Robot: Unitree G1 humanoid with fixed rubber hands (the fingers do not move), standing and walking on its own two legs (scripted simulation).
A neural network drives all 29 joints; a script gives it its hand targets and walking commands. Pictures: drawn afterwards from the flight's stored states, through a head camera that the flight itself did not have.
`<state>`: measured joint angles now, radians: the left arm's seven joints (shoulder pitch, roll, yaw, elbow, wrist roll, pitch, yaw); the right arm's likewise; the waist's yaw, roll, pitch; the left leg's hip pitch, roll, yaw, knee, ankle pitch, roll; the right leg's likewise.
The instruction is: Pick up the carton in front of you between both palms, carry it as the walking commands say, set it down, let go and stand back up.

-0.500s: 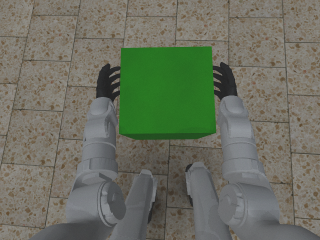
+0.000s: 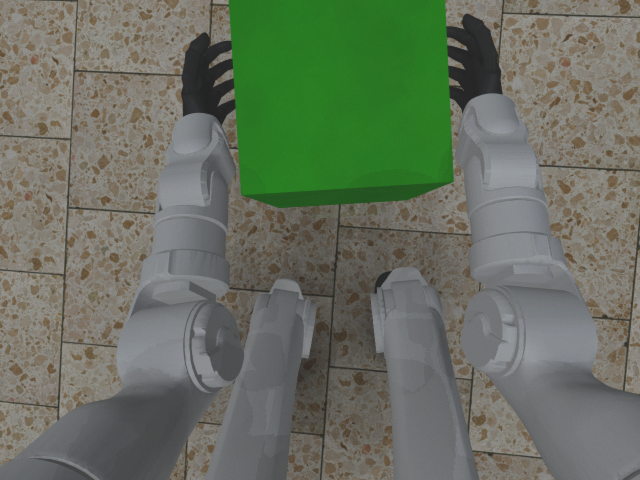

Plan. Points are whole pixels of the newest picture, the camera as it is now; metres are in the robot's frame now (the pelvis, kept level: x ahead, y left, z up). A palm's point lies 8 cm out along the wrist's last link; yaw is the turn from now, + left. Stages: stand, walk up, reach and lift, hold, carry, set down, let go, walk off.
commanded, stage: set down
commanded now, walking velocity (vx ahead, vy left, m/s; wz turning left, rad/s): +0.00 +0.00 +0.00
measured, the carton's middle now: (339, 121) +0.50 -0.03 -0.19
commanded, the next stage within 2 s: none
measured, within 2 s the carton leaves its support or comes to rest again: rests again in 1.62 s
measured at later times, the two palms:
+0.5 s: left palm (242, 126) +0.52 +0.12 -0.25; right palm (446, 103) +0.53 -0.18 -0.26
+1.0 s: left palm (247, 133) +0.52 +0.11 -0.28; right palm (446, 114) +0.52 -0.19 -0.28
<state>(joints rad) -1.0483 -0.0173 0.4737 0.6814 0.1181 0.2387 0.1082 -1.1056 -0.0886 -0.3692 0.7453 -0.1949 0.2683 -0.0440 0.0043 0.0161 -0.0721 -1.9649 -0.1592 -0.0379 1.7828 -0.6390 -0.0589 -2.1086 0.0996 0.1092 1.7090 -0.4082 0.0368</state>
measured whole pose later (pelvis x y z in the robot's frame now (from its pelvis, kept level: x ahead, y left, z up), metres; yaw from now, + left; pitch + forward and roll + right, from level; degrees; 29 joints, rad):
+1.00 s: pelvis -0.01 +0.00 -0.12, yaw +4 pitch +37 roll +2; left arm -1.39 0.12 0.31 0.93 0.01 0.20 0.18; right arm -1.41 -0.32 -0.32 1.02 -0.06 0.21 0.00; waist -0.06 0.04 0.33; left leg -2.18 -0.20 -0.02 2.21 -0.69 -0.06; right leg -2.29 0.01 0.05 2.13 -0.50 0.02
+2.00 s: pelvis -0.02 -0.01 -0.12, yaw +4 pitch +35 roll +2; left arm -1.43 0.31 0.09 0.94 -0.22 0.14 0.17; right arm -1.49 -0.50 -0.16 1.12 0.19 0.08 -0.02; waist -0.04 0.04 0.40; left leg -2.17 -0.11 0.01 2.24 -0.67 -0.04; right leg -2.27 -0.02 0.02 2.16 -0.49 -0.01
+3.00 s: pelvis +0.02 -0.02 +0.14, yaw +3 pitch +46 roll +3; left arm -1.09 0.19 0.31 0.81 0.03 0.18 0.06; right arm -1.13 -0.33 -0.33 0.90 -0.06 0.16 0.06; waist -0.02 0.02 -0.06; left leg -1.58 -0.07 -0.04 1.18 -0.40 -0.03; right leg -1.66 0.03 0.04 1.15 -0.29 -0.01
